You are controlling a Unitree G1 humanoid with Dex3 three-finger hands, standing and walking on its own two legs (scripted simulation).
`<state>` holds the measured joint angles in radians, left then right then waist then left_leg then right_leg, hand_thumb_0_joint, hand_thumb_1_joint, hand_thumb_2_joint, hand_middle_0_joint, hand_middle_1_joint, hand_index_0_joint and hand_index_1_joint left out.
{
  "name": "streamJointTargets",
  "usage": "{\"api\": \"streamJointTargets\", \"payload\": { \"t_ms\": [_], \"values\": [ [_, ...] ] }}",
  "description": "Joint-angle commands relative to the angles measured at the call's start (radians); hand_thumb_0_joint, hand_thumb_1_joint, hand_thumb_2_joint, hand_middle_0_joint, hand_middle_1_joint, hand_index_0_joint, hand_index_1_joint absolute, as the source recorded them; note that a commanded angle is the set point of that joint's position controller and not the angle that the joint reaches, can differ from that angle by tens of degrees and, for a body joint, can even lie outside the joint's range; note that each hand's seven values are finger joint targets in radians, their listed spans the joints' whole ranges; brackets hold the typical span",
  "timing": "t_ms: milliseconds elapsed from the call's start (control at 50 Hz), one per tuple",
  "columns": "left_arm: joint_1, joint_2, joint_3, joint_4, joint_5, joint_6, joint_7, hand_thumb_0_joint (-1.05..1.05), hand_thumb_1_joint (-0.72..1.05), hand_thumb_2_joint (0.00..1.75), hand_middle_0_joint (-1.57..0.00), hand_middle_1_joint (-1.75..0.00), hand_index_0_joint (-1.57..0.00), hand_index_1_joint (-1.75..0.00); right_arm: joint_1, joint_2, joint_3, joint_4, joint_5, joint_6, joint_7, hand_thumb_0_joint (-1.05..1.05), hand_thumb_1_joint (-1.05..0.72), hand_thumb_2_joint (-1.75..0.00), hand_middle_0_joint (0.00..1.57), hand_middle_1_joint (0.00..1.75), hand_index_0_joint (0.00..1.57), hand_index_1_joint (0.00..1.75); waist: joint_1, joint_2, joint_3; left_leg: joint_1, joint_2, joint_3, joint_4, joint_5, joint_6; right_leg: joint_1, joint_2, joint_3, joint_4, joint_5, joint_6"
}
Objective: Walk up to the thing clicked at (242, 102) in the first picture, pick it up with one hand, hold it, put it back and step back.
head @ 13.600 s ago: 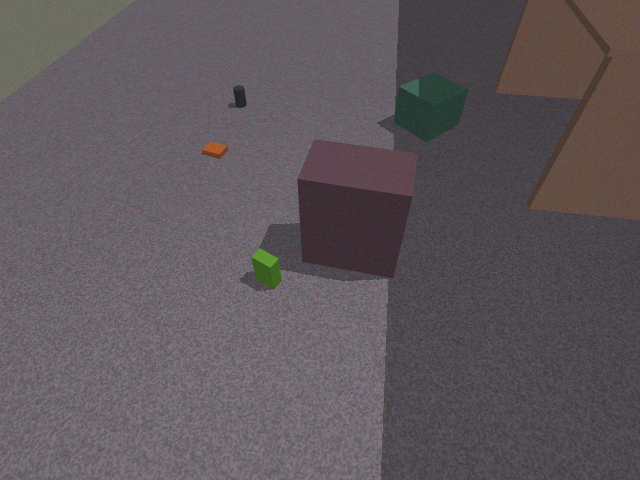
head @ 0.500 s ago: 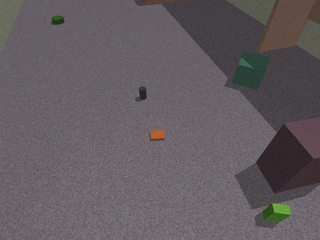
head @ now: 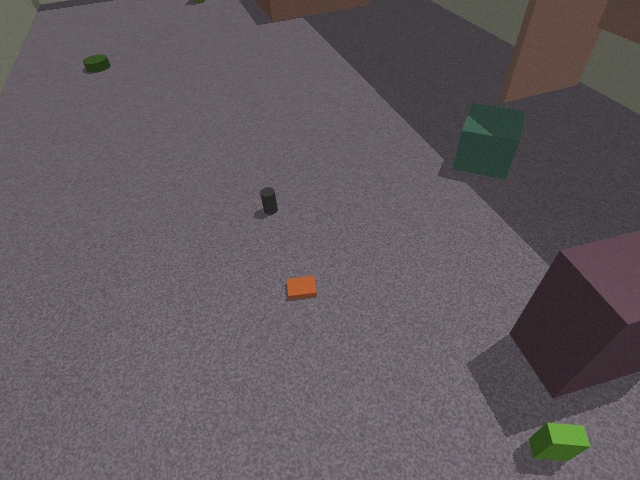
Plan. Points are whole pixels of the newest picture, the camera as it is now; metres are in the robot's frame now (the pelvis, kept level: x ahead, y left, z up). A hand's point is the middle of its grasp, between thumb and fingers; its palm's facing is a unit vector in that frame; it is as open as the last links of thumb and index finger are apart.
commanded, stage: walk up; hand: left
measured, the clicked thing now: (269, 201) +1.39 +0.31 -0.70
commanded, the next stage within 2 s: none
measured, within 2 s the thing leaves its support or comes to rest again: neither
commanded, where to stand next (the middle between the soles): +0.99 +0.06 m, yaw +1 degrees
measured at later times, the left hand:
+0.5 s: hand (145, 412) +0.27 +0.31 -0.15, palm faces +0.00 -0.94 -0.34, open 7.4 cm
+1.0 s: hand (192, 267) +0.52 +0.28 -0.10, palm faces +0.00 -0.91 -0.41, open 7.4 cm
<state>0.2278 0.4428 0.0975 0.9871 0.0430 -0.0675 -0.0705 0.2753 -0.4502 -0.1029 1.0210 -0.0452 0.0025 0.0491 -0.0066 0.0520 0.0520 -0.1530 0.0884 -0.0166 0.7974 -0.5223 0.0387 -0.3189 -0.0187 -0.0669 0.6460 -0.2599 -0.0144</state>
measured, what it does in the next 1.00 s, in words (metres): walks ahead: left foot, then right foot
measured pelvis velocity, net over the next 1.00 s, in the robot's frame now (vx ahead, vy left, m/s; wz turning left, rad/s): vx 0.47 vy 0.01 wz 0.01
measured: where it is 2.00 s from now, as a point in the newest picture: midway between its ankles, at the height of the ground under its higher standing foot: (324, 307)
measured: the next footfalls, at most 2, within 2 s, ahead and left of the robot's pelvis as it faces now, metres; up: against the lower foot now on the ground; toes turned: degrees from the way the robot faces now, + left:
left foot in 0.36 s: +0.33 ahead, +0.16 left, +0.00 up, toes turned +7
right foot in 0.78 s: +0.52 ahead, -0.11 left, +0.00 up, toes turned -5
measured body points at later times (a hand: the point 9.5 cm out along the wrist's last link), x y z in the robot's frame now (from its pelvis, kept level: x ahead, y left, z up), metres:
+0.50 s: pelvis +0.23 +0.04 +0.01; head +0.25 +0.06 +0.45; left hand +0.27 +0.36 -0.13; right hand +0.34 -0.28 -0.08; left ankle +0.29 +0.16 -0.72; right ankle +0.13 -0.10 -0.64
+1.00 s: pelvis +0.47 +0.01 +0.02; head +0.49 -0.02 +0.46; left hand +0.52 +0.33 -0.08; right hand +0.54 -0.31 -0.11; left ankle +0.49 +0.15 -0.67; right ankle +0.48 -0.11 -0.72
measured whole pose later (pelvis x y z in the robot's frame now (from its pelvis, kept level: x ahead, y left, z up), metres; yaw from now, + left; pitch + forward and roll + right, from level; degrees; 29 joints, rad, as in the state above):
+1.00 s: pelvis +0.47 +0.01 +0.02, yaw +1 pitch -2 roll -1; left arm 0.30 0.39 0.05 0.86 0.01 -0.10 -0.04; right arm 0.28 -0.43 -0.06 0.88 -0.01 -0.03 0.07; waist 0.02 0.07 0.07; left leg -0.46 0.06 -0.01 0.97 -0.34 0.01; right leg -0.22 -0.03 -0.10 0.51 -0.26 -0.03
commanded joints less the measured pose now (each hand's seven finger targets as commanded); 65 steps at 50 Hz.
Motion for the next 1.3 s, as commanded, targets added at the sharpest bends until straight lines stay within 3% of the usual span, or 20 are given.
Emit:
{"api": "streamJointTargets", "payload": {
  "t_ms": [0,80,280,340,360,380,400,500,660,740,760,780,800,900,1040,1140,1160,1180,1200,1280],
  "values": [
    [0.000,0.314,0.060,-0.094,-0.024,-0.021,0.032,0.00,0.90,0.90,-0.20,-0.30,-0.20,-0.30,-0.121,-0.210,-0.031,-0.139,0.035,-0.052,0.000,0.00,-0.90,-0.90,0.20,0.30,0.20,0.30,0.052,-0.135,0.090,-0.533,-0.030,-0.143,0.354,0.106,0.003,0.201,-0.348,0.626,-0.562,-0.594,-0.175],
    [-0.013,0.234,0.037,-0.110,-0.032,-0.036,0.037,0.00,0.90,0.90,-0.20,-0.30,-0.20,-0.30,-0.002,-0.182,-0.030,-0.094,0.032,-0.049,0.017,0.00,-0.90,-0.90,0.20,0.30,0.20,0.30,0.009,-0.147,0.060,-0.383,-0.011,-0.112,0.203,0.247,-0.035,0.124,-0.239,0.305,-0.525,-0.265,-0.156],
    [0.041,0.253,0.045,-0.143,-0.027,-0.040,0.033,0.00,0.90,0.90,-0.20,-0.30,-0.20,-0.30,-0.156,-0.143,-0.028,-0.200,0.016,-0.065,0.050,0.00,-0.90,-0.90,0.20,0.30,0.20,0.30,0.048,-0.126,0.037,-0.250,0.014,0.059,-0.202,0.376,-0.017,0.206,-0.230,0.100,-0.383,0.118,-0.161],
    [0.051,0.220,0.023,-0.155,-0.029,-0.028,0.038,0.00,0.90,0.90,-0.20,-0.30,-0.20,-0.30,0.079,-0.187,-0.058,-0.138,0.005,-0.075,0.027,0.00,-0.90,-0.90,0.20,0.30,0.20,0.30,-0.076,0.014,-0.091,0.116,-0.073,0.128,-0.273,0.333,0.034,0.116,-0.138,-0.009,0.033,0.398,-0.117],
    [0.105,0.149,-0.002,-0.163,-0.037,-0.023,0.043,0.00,0.90,0.90,-0.20,-0.30,-0.20,-0.30,0.229,-0.256,-0.085,-0.111,-0.011,-0.080,0.011,0.00,-0.90,-0.90,0.20,0.30,0.20,0.30,-0.132,0.187,-0.180,0.304,0.044,-0.046,-0.330,0.153,0.091,-0.056,-0.068,-0.045,0.348,0.244,-0.076],
    [0.150,0.110,-0.005,-0.177,-0.058,-0.024,0.044,0.00,0.90,0.90,-0.20,-0.30,-0.20,-0.30,0.227,-0.335,-0.100,-0.149,0.003,-0.087,0.003,0.00,-0.90,-0.90,0.20,0.30,0.20,0.30,-0.113,0.325,-0.213,0.423,0.307,-0.620,-0.507,0.044,0.194,-0.334,0.132,0.033,0.548,-0.248,-0.034],
    [0.074,0.217,0.009,-0.165,-0.048,-0.022,0.057,0.00,0.90,0.90,-0.20,-0.30,-0.20,-0.30,0.181,-0.339,-0.106,-0.169,0.047,-0.086,0.003,0.00,-0.90,-0.90,0.20,0.30,0.20,0.30,-0.118,0.154,-0.209,0.326,0.346,-0.693,-0.569,-0.002,0.256,-0.317,0.052,0.186,0.622,-0.280,-0.051],
    [0.145,0.180,-0.001,-0.109,-0.051,-0.011,0.026,0.00,0.90,0.90,-0.20,-0.30,-0.20,-0.30,-0.016,-0.209,-0.038,-0.227,0.045,-0.096,-0.013,0.00,-0.90,-0.90,0.20,0.30,0.20,0.30,0.007,0.084,-0.008,-0.038,0.205,-0.131,-0.558,0.270,0.168,-0.189,-0.065,0.151,0.423,-0.085,-0.008],
    [0.012,0.164,0.016,-0.143,-0.026,-0.017,-0.012,0.00,0.90,0.90,-0.20,-0.30,-0.20,-0.30,-0.023,-0.232,-0.039,-0.266,0.038,-0.104,0.004,0.00,-0.90,-0.90,0.20,0.30,0.20,0.30,-0.008,0.077,0.005,-0.119,0.164,-0.013,-0.532,0.122,0.162,-0.045,-0.064,0.025,-0.001,0.114,0.002],
    [0.141,0.198,0.042,-0.105,-0.021,-0.030,0.005,0.00,0.90,0.90,-0.20,-0.30,-0.20,-0.30,-0.023,-0.184,-0.016,-0.276,0.040,-0.092,0.000,0.00,-0.90,-0.90,0.20,0.30,0.20,0.30,0.085,-0.066,-0.068,-0.229,0.101,0.066,-0.205,0.304,0.096,0.274,0.001,-0.023,-0.071,0.051,-0.030],
    [0.232,0.256,0.068,-0.094,-0.018,-0.040,0.019,0.00,0.90,0.90,-0.20,-0.30,-0.20,-0.30,0.027,-0.125,0.007,-0.278,0.040,-0.093,-0.001,0.00,-0.90,-0.90,0.20,0.30,0.20,0.30,0.129,-0.268,-0.114,-0.334,0.019,0.128,0.108,0.309,0.053,0.401,-0.106,0.180,-0.207,-0.161,-0.068],
    [0.262,0.347,0.078,-0.119,-0.025,-0.051,0.033,0.00,0.90,0.90,-0.20,-0.30,-0.20,-0.30,0.053,-0.084,0.024,-0.296,0.048,-0.089,-0.002,0.00,-0.90,-0.90,0.20,0.30,0.20,0.30,0.119,-0.405,-0.119,-0.533,-0.113,0.106,0.347,0.001,0.000,0.457,-0.386,0.688,-0.411,-0.273,-0.170],
    [0.220,0.352,0.067,-0.129,-0.041,-0.047,0.034,0.00,0.90,0.90,-0.20,-0.30,-0.20,-0.30,-0.006,-0.196,-0.006,-0.274,0.042,-0.075,-0.016,0.00,-0.90,-0.90,0.20,0.30,0.20,0.30,0.118,-0.246,-0.069,-0.542,-0.068,-0.009,0.424,-0.018,-0.003,0.357,-0.430,0.766,-0.426,-0.286,-0.247],
    [0.068,0.237,0.033,-0.173,-0.047,-0.048,0.045,0.00,0.90,0.90,-0.20,-0.30,-0.20,-0.30,0.085,-0.176,-0.009,-0.188,0.047,-0.066,0.001,0.00,-0.90,-0.90,0.20,0.30,0.20,0.30,0.015,-0.197,-0.008,-0.407,0.004,-0.047,0.245,0.186,-0.018,0.169,-0.250,0.272,-0.387,0.053,-0.199],
    [0.096,0.254,0.039,-0.208,-0.034,-0.054,0.041,0.00,0.90,0.90,-0.20,-0.30,-0.20,-0.30,-0.063,-0.133,-0.014,-0.243,0.028,-0.071,0.031,0.00,-0.90,-0.90,0.20,0.30,0.20,0.30,0.053,-0.184,0.003,-0.328,0.014,0.038,-0.116,0.310,-0.033,0.151,-0.255,0.153,-0.358,0.081,-0.205],
    [0.061,0.229,0.015,-0.215,-0.033,-0.038,0.041,0.00,0.90,0.90,-0.20,-0.30,-0.20,-0.30,0.071,-0.165,-0.041,-0.193,0.023,-0.086,0.023,0.00,-0.90,-0.90,0.20,0.30,0.20,0.30,-0.061,-0.071,-0.065,0.070,-0.063,0.115,-0.234,0.337,0.006,-0.028,-0.188,0.048,-0.086,0.171,-0.136],
    [0.107,0.176,-0.004,-0.216,-0.033,-0.035,0.042,0.00,0.90,0.90,-0.20,-0.30,-0.20,-0.30,0.176,-0.221,-0.061,-0.166,0.018,-0.093,0.011,0.00,-0.90,-0.90,0.20,0.30,0.20,0.30,-0.105,0.096,-0.121,0.222,-0.022,0.023,-0.302,0.193,0.047,-0.119,-0.116,-0.016,0.197,0.191,-0.104],
    [0.135,0.099,-0.021,-0.232,-0.046,-0.031,0.039,0.00,0.90,0.90,-0.20,-0.30,-0.20,-0.30,0.226,-0.319,-0.083,-0.187,0.011,-0.099,-0.002,0.00,-0.90,-0.90,0.20,0.30,0.20,0.30,-0.107,0.322,-0.141,0.318,0.261,-0.488,-0.468,0.016,0.134,-0.359,0.035,-0.022,0.471,-0.189,-0.033],
    [0.112,0.211,0.004,-0.210,-0.043,-0.023,0.058,0.00,0.90,0.90,-0.20,-0.30,-0.20,-0.30,0.196,-0.345,-0.088,-0.206,0.049,-0.097,-0.002,0.00,-0.90,-0.90,0.20,0.30,0.20,0.30,-0.106,0.187,-0.147,0.244,0.356,-0.676,-0.557,-0.028,0.242,-0.372,0.019,0.101,0.564,-0.302,-0.046],
    [0.153,0.207,-0.001,-0.139,-0.050,-0.017,0.048,0.00,0.90,0.90,-0.20,-0.30,-0.20,-0.30,0.043,-0.216,-0.033,-0.236,0.053,-0.100,-0.017,0.00,-0.90,-0.90,0.20,0.30,0.20,0.30,-0.004,0.079,-0.003,0.006,0.216,-0.220,-0.515,0.305,0.166,-0.278,-0.089,0.148,0.464,-0.111,-0.031]
  ]
}}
